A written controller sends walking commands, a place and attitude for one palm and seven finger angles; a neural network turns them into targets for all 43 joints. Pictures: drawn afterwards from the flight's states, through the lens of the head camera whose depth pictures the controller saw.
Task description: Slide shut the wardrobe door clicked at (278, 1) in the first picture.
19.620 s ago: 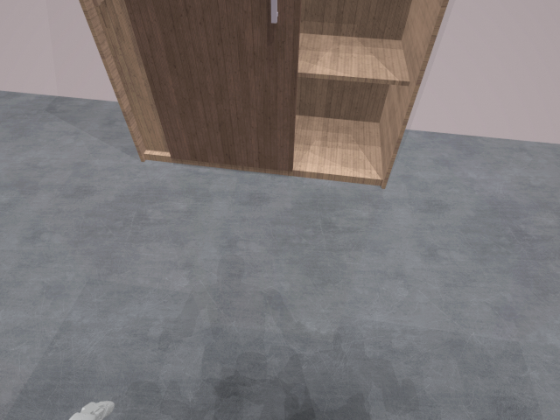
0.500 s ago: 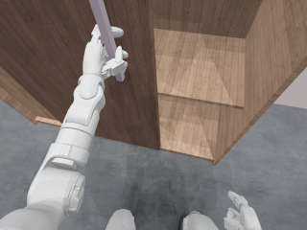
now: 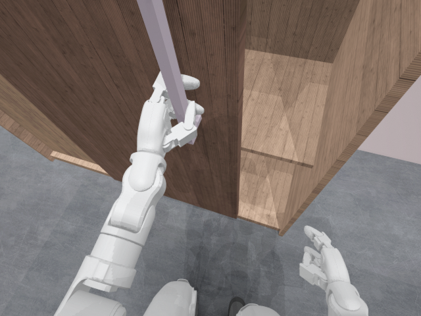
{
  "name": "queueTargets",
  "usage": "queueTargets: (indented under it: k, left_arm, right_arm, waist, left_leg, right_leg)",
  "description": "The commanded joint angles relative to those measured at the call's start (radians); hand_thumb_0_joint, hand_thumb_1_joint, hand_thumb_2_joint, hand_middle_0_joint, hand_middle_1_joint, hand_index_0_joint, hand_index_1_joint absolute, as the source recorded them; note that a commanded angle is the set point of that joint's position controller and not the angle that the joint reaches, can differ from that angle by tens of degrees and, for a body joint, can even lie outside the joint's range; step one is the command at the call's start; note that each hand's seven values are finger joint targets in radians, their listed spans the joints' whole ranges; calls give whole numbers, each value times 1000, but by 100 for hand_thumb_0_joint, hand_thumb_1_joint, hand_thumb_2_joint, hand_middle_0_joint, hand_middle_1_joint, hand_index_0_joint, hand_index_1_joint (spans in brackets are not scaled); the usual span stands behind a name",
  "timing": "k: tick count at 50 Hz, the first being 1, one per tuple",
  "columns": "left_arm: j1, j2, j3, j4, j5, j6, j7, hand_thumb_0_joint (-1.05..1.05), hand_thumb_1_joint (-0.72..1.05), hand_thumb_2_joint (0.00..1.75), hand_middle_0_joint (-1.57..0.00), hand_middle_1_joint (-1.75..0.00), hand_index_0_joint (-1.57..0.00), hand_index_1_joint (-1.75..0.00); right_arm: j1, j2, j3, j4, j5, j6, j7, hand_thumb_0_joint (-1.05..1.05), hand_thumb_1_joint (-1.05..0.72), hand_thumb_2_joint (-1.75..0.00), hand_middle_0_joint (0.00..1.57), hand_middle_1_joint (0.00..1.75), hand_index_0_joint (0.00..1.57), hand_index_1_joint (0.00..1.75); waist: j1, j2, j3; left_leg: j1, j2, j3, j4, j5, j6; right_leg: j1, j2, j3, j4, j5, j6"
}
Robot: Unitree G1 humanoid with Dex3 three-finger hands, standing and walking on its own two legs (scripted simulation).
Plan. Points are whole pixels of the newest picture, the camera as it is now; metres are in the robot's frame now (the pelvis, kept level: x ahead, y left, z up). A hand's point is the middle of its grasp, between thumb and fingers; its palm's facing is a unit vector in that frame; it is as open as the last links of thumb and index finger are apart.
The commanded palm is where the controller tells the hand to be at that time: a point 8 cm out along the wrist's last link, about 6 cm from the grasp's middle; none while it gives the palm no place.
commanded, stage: step sideways, sliding the door along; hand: left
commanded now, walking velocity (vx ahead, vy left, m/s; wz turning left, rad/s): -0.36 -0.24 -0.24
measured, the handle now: (181, 80) +0.44 +0.10 +0.16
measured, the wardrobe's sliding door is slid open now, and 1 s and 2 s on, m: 0.20 0.00 0.00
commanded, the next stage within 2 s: stop walking and hold the door there in 1.38 s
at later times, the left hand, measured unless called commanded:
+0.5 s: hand (293, 156) +0.35 -0.08 +0.11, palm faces -0.18 -0.97 -0.15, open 6.0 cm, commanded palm +0.34 -0.03 +0.12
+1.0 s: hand (324, 158) +0.35 -0.12 +0.11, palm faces +0.09 -0.99 -0.07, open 6.2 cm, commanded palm +0.31 -0.13 +0.12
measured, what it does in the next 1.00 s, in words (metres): steps to the right: left foot, then right foot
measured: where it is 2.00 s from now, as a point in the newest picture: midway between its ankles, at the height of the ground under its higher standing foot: outside the picture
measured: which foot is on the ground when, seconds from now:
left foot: up 0.00-0.06, down 0.08-0.28, up 0.30-0.52, down 0.54-0.70, up 0.72-0.86, down 0.88-1.00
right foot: down 0.00-0.08, up 0.10-0.22, down 0.24-0.54, up 0.56-0.66, down 0.68-0.88, up 0.90-1.00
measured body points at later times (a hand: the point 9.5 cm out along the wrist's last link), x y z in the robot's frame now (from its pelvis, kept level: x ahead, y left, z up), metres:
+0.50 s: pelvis -0.02 -0.11 -0.01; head +0.05 -0.14 +0.43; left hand +0.35 -0.02 +0.12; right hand +0.16 -0.35 -0.12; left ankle +0.00 +0.04 -0.74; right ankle +0.06 -0.16 -0.75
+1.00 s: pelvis -0.08 -0.24 -0.03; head -0.03 -0.24 +0.42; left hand +0.33 -0.07 +0.12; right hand +0.03 -0.49 -0.14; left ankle -0.05 -0.06 -0.75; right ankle -0.05 -0.35 -0.72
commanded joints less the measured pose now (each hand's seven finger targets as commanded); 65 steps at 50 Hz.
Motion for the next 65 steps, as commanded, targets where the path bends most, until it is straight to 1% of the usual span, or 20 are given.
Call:
queueTargets:
  k: [1, 3, 4, 5, 12, 13, 15, 19, 23, 26, 28, 33, 36, 41, 44, 53, 58, 60, 63, 65]
  left_arm:
    - [-436, -42, -203, -423, 46, -191, -106, 0, 90, 90, -45, -140, -45, -140]
    - [-431, -43, -204, -429, 37, -194, -123, 0, 90, 90, -45, -140, -45, -140]
    - [-414, -9, -155, -421, 40, -186, -113, 0, 90, 90, -45, -140, -45, -140]
    - [-356, -28, -103, -335, 56, -155, -98, 0, 90, 90, -45, -140, -45, -140]
    - [-296, 37, -82, -516, 78, -108, -109, 0, 90, 90, -45, -140, -45, -140]
    - [-290, 98, -45, -539, 73, -105, -104, 0, 90, 90, -45, -140, -45, -140]
    - [-171, 107, -26, -506, 59, -83, -95, 0, 90, 90, -45, -140, -45, -140]
    - [-247, 112, -20, -553, 43, -134, -67, 0, 90, 90, -45, -140, -45, -140]
    - [-271, 137, 9, -475, 41, -148, -80, 0, 90, 90, -45, -140, -45, -140]
    - [-283, 130, 26, -421, 17, -137, -94, 0, 90, 90, -45, -140, -45, -140]
    - [-279, 102, 34, -331, 36, -92, -103, 0, 90, 90, -45, -140, -45, -140]
    - [-385, 46, -17, -332, 8, -43, -116, 0, 90, 90, -45, -140, -45, -140]
    - [-361, 68, -18, -317, 5, 3, -73, 0, 90, 90, -45, -140, -45, -140]
    - [-523, 8, -87, -340, -17, -36, -54, 0, 90, 90, -45, -140, -45, -140]
    - [-586, -48, -160, -273, -31, -28, -81, 0, 90, 90, -45, -140, -45, -140]
    - [-575, 48, -54, -250, -20, -17, -89, 0, 90, 90, -45, -140, -45, -140]
    - [-503, 171, 61, -277, -9, -33, -58, 0, 90, 90, -45, -140, -45, -140]
    - [-500, 175, 66, -289, -9, -42, -42, 0, 90, 90, -45, -140, -45, -140]
    - [-463, 144, 56, -323, -22, -49, -48, 0, 90, 90, -45, -140, -45, -140]
    - [-462, 122, 46, -362, -22, -60, -63, 0, 90, 90, -45, -140, -45, -140]
  right_arm:
    - [-17, -86, -58, -122, -10, 12, -11, 0, -90, -90, 20, 30, 20, 30]
    - [4, -127, -84, -110, -22, 25, -10, 0, -90, -90, 20, 30, 20, 30]
    - [-10, -146, -96, -140, -30, 32, 12, 0, -90, -90, 20, 30, 20, 30]
    - [-26, -134, -82, -136, -53, 33, 27, 0, -90, -90, 20, 30, 20, 30]
    - [-34, -64, -52, -163, -15, -7, -6, 0, -90, -90, 20, 30, 20, 30]
    - [-47, -41, -46, -167, -9, -3, -16, 0, -90, -90, 20, 30, 20, 30]
    - [-86, -32, -41, -156, -22, -36, -29, 0, -90, -90, 20, 30, 20, 30]
    - [-51, -27, -14, -91, -28, -30, -25, 0, -90, -90, 20, 30, 20, 30]
    - [0, -46, -40, -95, -28, 34, -36, 0, -90, -90, 20, 30, 20, 30]
    - [-13, -113, -77, -118, -33, 38, -41, 0, -90, -90, 20, 30, 20, 30]
    - [-71, -88, -65, -118, -55, 18, -36, 0, -90, -90, 20, 30, 20, 30]
    - [18, -117, -72, -129, -7, -6, -33, 0, -90, -90, 20, 30, 20, 30]
    - [-1, -84, -53, -128, 9, -12, -53, 0, -90, -90, 20, 30, 20, 30]
    - [53, -85, -40, -59, 8, -46, -57, 0, -90, -90, 20, 30, 20, 30]
    - [31, -156, -74, -99, -7, -28, -40, 0, -90, -90, 20, 30, 20, 30]
    - [81, -160, -85, -84, 3, -47, -9, 0, -90, -90, 20, 30, 20, 30]
    - [45, -103, -81, -84, 24, -60, -36, 0, -90, -90, 20, 30, 20, 30]
    - [41, -93, -70, -77, 15, -59, -54, 0, -90, -90, 20, 30, 20, 30]
    - [62, -132, -89, -81, 0, -52, -56, 0, -90, -90, 20, 30, 20, 30]
    - [76, -147, -99, -97, -11, -59, -31, 0, -90, -90, 20, 30, 20, 30]
  waist:
    - [-90, -189, -663]
    - [-139, 3, -695]
    - [-110, 216, -673]
    - [-100, 217, -601]
    - [-118, -15, -582]
    - [-114, -228, -575]
    - [-27, -325, -594]
    - [-74, -161, -642]
    - [-95, -154, -694]
    - [-114, 165, -612]
    - [-70, 213, -501]
    - [-105, 40, -532]
    - [-75, -281, -541]
    - [-118, -127, -606]
    - [-104, 245, -560]
    - [-116, 199, -576]
    - [-96, -132, -655]
    - [-100, -62, -636]
    - [-109, 42, -686]
    - [-118, 254, -662]
  left_leg:
    - [243, 76, -19, -216, 263, 25]
    - [647, 332, -193, -297, 978, 161]
    - [770, 493, -294, -271, 1292, 251]
    - [704, 522, -276, -264, 1352, 268]
    - [390, 218, 109, -24, 782, 35]
    - [206, 81, 141, 119, 297, 1]
    - [4, -10, -43, 356, -267, -7]
    - [-39, 8, -58, 29, -155, -27]
    - [223, 17, 16, -257, 116, 5]
    - [460, 424, -311, -379, 642, 209]
    - [286, 527, -309, -399, 663, 259]
    - [225, 267, 26, -147, 392, 60]
    - [59, -12, 35, 160, -168, 6]
    - [141, 42, -52, -178, -2, 33]
    - [419, 527, -501, -381, 597, 249]
    - [495, 267, -69, -123, 939, 69]
    - [153, 96, -1, -1, 255, 0]
    - [139, 98, -3, -92, 173, 4]
    - [446, 225, -37, -191, 803, 46]
    - [662, 337, -117, -205, 1257, 117]
  right_leg:
    - [352, -202, 243, 107, 1037, 80]
    - [-44, -86, 144, 284, 354, 184]
    - [-258, -55, 145, 472, -297, 176]
    - [-331, -48, 200, 590, -447, 139]
    - [131, -97, -26, -15, 336, 105]
    - [212, -220, 104, -55, 829, 57]
    - [231, -355, 336, 0, 1064, -31]
    - [424, -319, 299, 30, 1017, -79]
    - [315, -230, 225, -25, 725, 43]
    - [-115, -59, 83, 235, -2, 192]
    - [-190, -79, 175, 527, -279, 125]
    - [127, -84, 1, 37, 1, 119]
    - [48, -276, 237, -182, -40, 3]
    - [225, -260, 167, 24, 425, -28]
    - [-249, -91, 80, 482, -241, 146]
    - [17, -66, -40, 13, 45, 103]
    - [351, -249, 92, 45, 913, 26]
    - [323, -273, 95, 74, 905, 26]
    - [132, -162, 0, 87, 651, 113]
    - [-75, -71, -23, 93, 55, 140]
